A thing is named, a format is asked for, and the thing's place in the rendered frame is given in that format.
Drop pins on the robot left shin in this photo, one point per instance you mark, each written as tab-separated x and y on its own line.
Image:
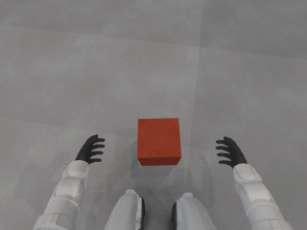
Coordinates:
137	222

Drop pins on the robot right forearm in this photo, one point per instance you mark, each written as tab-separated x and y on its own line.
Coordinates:
259	206

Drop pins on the robot left forearm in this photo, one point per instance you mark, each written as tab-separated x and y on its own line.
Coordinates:
66	200

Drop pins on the robot shin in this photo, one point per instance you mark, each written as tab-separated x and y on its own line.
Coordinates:
137	222
181	226

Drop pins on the robot left hand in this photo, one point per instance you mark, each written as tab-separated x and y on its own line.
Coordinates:
87	149

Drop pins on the carton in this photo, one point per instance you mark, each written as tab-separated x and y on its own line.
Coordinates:
158	142

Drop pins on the robot right hand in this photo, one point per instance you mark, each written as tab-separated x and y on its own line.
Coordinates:
235	154

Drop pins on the robot right shin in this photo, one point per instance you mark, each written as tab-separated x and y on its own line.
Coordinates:
181	226

